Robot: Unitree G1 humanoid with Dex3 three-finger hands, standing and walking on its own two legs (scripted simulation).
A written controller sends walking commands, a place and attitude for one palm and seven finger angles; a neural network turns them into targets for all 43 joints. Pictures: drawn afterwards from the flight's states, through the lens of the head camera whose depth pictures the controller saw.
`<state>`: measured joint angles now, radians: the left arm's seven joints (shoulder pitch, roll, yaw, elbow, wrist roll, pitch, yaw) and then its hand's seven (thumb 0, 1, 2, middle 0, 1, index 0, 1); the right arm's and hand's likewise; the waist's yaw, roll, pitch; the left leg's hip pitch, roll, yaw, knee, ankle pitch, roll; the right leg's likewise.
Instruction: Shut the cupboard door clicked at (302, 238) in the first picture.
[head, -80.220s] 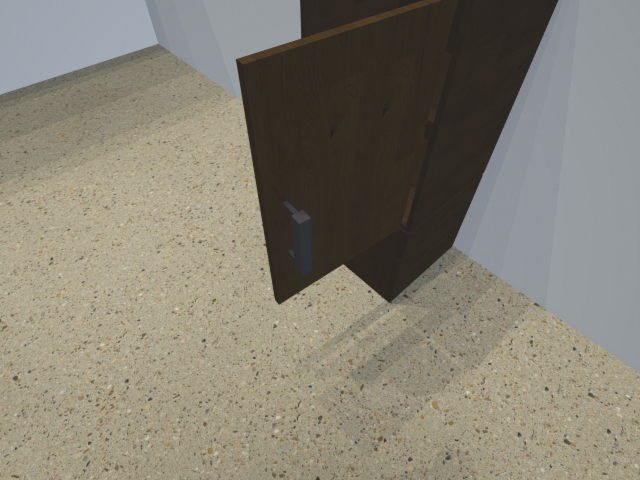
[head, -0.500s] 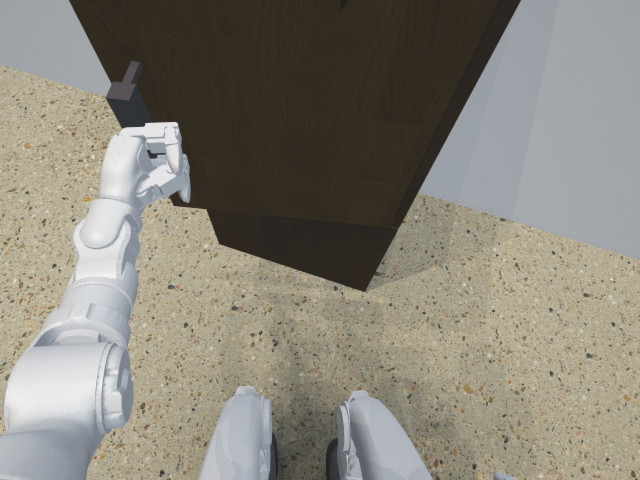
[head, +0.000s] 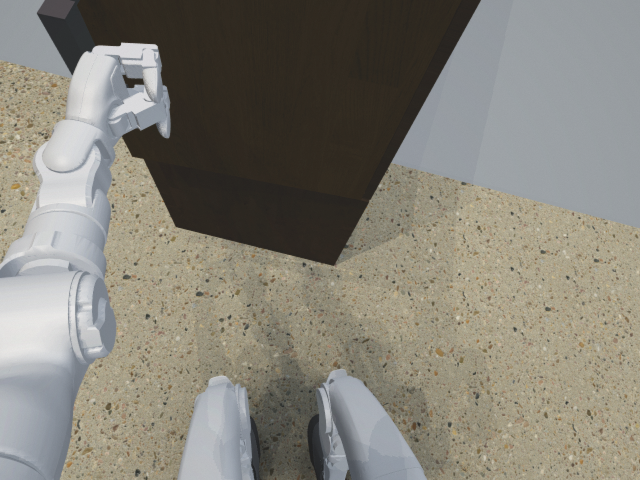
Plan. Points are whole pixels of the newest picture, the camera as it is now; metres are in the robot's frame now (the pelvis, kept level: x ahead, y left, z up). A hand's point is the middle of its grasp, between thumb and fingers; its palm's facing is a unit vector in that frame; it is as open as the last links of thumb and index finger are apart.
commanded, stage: push the door shut along its arc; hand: left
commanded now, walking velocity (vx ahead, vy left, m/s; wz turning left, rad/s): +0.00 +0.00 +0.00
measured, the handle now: (96, 59) +0.61 +0.21 +0.06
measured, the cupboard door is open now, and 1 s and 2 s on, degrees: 4 0 0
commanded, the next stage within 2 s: pull the fist back off the door in 0.72 s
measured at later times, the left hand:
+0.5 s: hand (183, 71) +0.59 +0.11 +0.06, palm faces -0.34 -0.94 -0.03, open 3.0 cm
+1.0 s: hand (187, 66) +0.60 +0.11 +0.06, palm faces +0.06 -1.00 +0.08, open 2.9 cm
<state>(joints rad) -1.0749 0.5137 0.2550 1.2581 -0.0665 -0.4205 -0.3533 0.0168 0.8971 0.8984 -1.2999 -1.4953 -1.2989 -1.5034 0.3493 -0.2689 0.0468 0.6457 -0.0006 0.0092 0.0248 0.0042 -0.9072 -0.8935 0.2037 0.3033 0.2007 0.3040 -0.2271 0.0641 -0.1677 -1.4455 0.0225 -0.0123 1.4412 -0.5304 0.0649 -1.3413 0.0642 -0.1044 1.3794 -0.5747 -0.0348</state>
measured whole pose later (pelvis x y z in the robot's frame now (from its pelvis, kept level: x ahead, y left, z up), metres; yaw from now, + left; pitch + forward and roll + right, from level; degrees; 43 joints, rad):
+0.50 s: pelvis +0.00 +0.00 -0.02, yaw -1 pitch +34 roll -7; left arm -1.29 0.61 0.23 1.30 -0.02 -0.28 -0.42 0.00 0.90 0.94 -1.30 -1.50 -1.30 -1.50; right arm 0.38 -0.26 0.06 0.66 -0.02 -0.02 0.01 0.00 -0.91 -0.89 0.20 0.30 0.20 0.30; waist -0.28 0.07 -0.15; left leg -1.55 0.03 -0.03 1.50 -0.55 0.06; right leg -1.44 0.08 -0.12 1.43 -0.59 -0.04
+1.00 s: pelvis -0.02 -0.01 -0.03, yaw -1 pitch +35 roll -8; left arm -1.41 0.47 0.28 1.36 0.04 -0.26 0.07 -0.01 0.68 0.98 -1.30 -1.50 -1.33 -1.50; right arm 0.39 -0.24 0.07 0.68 -0.11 -0.10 0.06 0.00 -0.91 -0.89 0.20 0.30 0.20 0.30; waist -0.28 0.04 -0.16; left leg -1.63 0.02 -0.06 1.53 -0.51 0.05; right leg -1.51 0.06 -0.16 1.45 -0.56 -0.05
